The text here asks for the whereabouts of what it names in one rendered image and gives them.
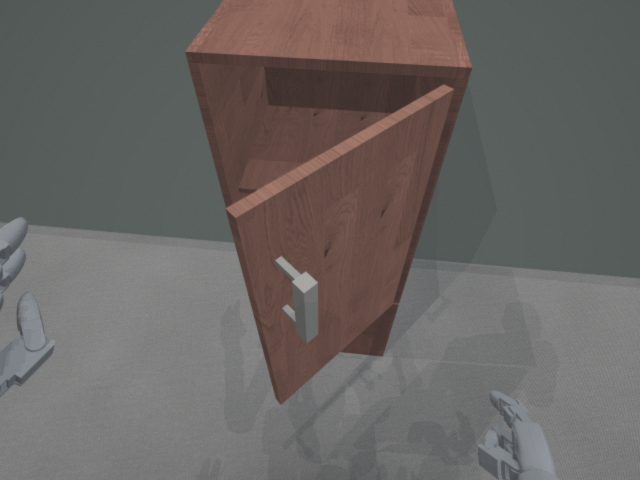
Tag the robot right hand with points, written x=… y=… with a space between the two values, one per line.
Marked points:
x=506 y=455

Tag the handle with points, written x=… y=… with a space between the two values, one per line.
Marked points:
x=305 y=296

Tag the robot left hand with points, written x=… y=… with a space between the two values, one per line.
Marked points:
x=23 y=356

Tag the cupboard door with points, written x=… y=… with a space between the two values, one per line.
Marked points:
x=346 y=217

